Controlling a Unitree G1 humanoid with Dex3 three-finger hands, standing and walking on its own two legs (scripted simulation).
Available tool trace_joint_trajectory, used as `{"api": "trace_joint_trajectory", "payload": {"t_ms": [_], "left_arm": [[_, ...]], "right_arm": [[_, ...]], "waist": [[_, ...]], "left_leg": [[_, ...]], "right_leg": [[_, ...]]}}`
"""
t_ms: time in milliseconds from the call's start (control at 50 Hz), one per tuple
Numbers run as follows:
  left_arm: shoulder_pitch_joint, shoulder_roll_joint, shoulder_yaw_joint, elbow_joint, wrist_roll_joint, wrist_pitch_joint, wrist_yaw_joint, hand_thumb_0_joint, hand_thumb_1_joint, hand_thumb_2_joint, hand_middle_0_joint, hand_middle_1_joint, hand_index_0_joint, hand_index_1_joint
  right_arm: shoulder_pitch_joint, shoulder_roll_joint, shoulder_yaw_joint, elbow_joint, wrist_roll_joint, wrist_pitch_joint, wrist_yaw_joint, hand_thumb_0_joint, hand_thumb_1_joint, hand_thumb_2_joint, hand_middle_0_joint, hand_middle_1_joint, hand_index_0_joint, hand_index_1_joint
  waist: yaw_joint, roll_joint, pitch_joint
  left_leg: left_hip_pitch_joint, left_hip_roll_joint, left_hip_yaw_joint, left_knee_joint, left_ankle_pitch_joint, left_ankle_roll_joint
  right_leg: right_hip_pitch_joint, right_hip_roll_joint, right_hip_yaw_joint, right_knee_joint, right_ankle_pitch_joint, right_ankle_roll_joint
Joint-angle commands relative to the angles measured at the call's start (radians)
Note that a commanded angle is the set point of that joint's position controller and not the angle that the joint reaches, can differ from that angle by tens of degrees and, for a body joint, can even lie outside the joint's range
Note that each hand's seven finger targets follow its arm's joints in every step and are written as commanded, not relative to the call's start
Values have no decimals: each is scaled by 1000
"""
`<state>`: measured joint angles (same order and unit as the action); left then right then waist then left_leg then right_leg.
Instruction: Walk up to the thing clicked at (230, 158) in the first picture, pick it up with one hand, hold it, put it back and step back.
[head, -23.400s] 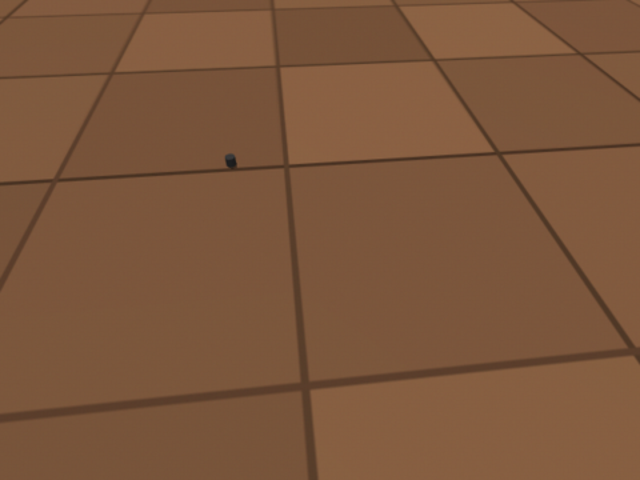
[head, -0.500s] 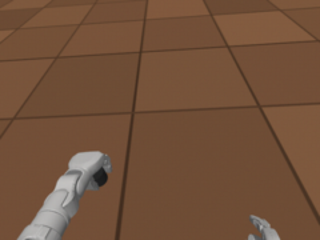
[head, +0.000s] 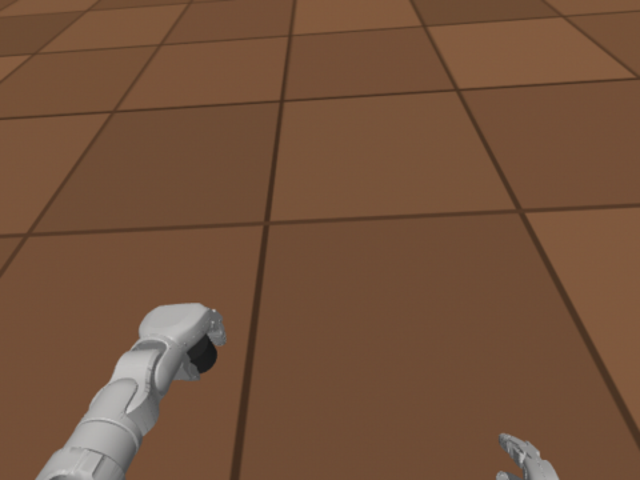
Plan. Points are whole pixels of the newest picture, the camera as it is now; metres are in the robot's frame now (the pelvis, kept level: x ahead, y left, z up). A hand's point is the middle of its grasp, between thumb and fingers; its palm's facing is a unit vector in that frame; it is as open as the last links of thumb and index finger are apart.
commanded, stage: hold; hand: left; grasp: from above
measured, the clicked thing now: (196, 351) +0.32 +0.22 -0.05
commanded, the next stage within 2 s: crouch in 0.02 s
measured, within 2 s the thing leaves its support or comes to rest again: neither
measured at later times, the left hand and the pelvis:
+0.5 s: hand (193, 373) +0.30 +0.23 -0.09, palm faces -0.46 -0.03 -0.89, open 7.3 cm; pelvis +0.00 +0.00 -0.01, yaw +1 degrees
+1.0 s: hand (224, 390) +0.36 +0.26 -0.33, palm faces -0.44 +0.01 -0.90, open 7.3 cm; pelvis -0.04 +0.02 -0.21, yaw +0 degrees
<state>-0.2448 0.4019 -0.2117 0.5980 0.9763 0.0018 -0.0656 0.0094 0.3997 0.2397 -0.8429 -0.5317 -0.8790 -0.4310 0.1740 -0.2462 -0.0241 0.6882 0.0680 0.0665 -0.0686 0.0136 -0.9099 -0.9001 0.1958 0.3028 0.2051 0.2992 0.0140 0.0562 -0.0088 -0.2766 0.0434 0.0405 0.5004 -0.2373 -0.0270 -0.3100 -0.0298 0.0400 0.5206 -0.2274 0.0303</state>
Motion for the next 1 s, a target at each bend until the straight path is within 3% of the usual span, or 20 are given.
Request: {"api": "trace_joint_trajectory", "payload": {"t_ms": [0,40,80,100,120,140,160,260,360,400,440,480,580,660,740,760,800,860,880,980], "left_arm": [[-318,199,95,-189,2,-2,41,0,664,375,-950,-566,-1020,-495],[-300,209,116,-180,3,2,44,0,642,386,-946,-548,-1008,-484],[-337,208,106,-186,4,-1,43,0,648,366,-933,-573,-1006,-499],[-324,211,108,-183,3,0,42,0,686,286,-933,-617,-1036,-510],[-317,223,124,-193,6,-1,44,0,606,306,-853,-582,-956,-493],[-316,226,130,-185,5,-5,46,0,623,358,-901,-585,-976,-510],[-279,193,106,-152,11,-3,45,0,630,391,-913,-591,-983,-521],[-261,177,101,-130,24,-32,73,0,647,420,-941,-596,-1004,-533],[-331,182,126,-21,70,-66,184,0,635,436,-940,-591,-999,-532],[-355,183,128,49,89,-67,236,0,646,392,-937,-590,-1005,-522],[-400,158,108,90,107,-67,278,0,636,448,-936,-616,-999,-553],[-433,144,98,164,127,-71,314,0,643,452,-951,-605,-1010,-546],[-555,128,97,314,165,-80,398,0,653,392,-937,-624,-1014,-548],[-618,181,137,403,187,-69,448,0,627,411,-931,-600,-998,-533],[-657,239,179,437,194,-63,465,0,608,426,-926,-588,-987,-527],[-651,227,179,428,190,-62,465,0,605,407,-916,-587,-981,-522],[-704,253,196,393,188,-61,463,0,586,431,-919,-583,-976,-527],[-688,272,218,437,188,-50,462,0,562,410,-890,-589,-952,-527],[-686,254,215,462,182,-49,456,0,546,434,-884,-586,-941,-529],[-779,305,236,442,189,-77,431,0,601,399,-904,-582,-972,-514]], "right_arm": [[-101,-118,-41,-142,0,-44,-9,0,-907,-901,199,300,199,300],[-96,-119,-43,-143,2,-40,-8,0,-908,-901,199,300,199,300],[-96,-118,-41,-144,0,-40,-8,0,-910,-902,199,300,199,300],[-98,-121,-40,-146,2,-40,-8,0,-932,-914,200,301,200,301],[-98,-117,-42,-144,1,-39,-8,0,-889,-898,201,301,201,301],[-99,-118,-40,-148,1,-38,-8,0,-896,-899,200,300,201,300],[-97,-117,-40,-148,2,-38,-7,0,-896,-900,200,300,201,300],[-77,-118,-47,-142,-1,-29,-4,0,-898,-901,200,300,200,300],[-43,-123,-57,-107,-19,-22,3,0,-897,-899,199,300,200,300],[-23,-128,-64,-89,-28,-19,11,0,-898,-899,199,300,200,300],[-1,-134,-75,-69,-36,-20,19,0,-899,-899,199,300,200,300],[32,-140,-86,-51,-46,-24,27,0,-899,-899,199,299,199,299],[75,-144,-99,-51,-66,-38,43,0,-906,-899,199,300,199,300],[109,-161,-110,-43,-80,-53,46,0,-902,-898,199,299,199,299],[137,-173,-119,-33,-95,-66,43,0,-902,-898,199,299,199,299],[140,-171,-121,-34,-98,-70,43,0,-901,-897,199,299,200,299],[148,-177,-126,-34,-103,-75,43,0,-902,-898,199,299,200,299],[156,-175,-126,-36,-107,-78,42,0,-901,-898,199,299,200,299],[157,-175,-123,-30,-111,-81,44,0,-900,-897,199,299,200,299],[169,-185,-122,-18,-119,-97,57,0,-897,-896,200,299,200,299]], "waist": [[6,-54,-245],[8,-52,-249],[1,-56,-241],[4,-56,-235],[13,-41,-239],[9,-46,-227],[5,-65,-217],[-8,-89,-211],[-37,-81,-218],[-46,-67,-239],[-58,-60,-279],[-79,-71,-308],[-93,-41,-395],[-98,-18,-509],[-105,23,-615],[-96,43,-646],[-112,66,-704],[-116,29,-714],[-135,29,-686],[-154,63,-753]], "left_leg": [[111,-56,15,-60,161,37],[112,-58,19,-61,156,39],[111,-57,18,-62,153,37],[109,-55,15,-66,148,36],[105,-58,18,-65,140,35],[98,-57,17,-69,129,35],[94,-55,15,-69,126,35],[78,-60,11,-47,154,38],[2,-61,9,28,114,33],[-34,-57,9,74,106,26],[-84,-56,8,146,109,22],[-173,-55,4,238,89,24],[-426,-53,-1,444,10,20],[-589,-51,-11,601,-19,29],[-711,-43,-32,728,-46,30],[-725,-41,-39,751,-53,28],[-755,-35,-49,802,-71,27],[-878,-38,-48,856,-152,32],[-921,-36,-58,876,-179,30],[-999,-37,-77,1000,-203,31]], "right_leg": [[68,48,-38,-90,109,-28],[75,44,-35,-94,109,-27],[67,47,-37,-96,104,-27],[67,49,-38,-95,96,-30],[67,47,-37,-97,87,-30],[64,49,-39,-99,75,-31],[60,50,-38,-96,71,-32],[41,46,-38,-79,108,-30],[-57,41,-41,-17,78,-31],[-94,45,-43,27,67,-34],[-165,46,-40,92,74,-34],[-240,45,-40,168,69,-33],[-434,43,-43,366,6,-41],[-570,45,-53,526,-23,-46],[-721,50,-72,674,-62,-58],[-755,47,-75,708,-71,-61],[-823,46,-78,763,-92,-62],[-866,46,-84,822,-151,-61],[-919,44,-86,850,-173,-61],[-1064,43,-100,976,-207,-67]]}}
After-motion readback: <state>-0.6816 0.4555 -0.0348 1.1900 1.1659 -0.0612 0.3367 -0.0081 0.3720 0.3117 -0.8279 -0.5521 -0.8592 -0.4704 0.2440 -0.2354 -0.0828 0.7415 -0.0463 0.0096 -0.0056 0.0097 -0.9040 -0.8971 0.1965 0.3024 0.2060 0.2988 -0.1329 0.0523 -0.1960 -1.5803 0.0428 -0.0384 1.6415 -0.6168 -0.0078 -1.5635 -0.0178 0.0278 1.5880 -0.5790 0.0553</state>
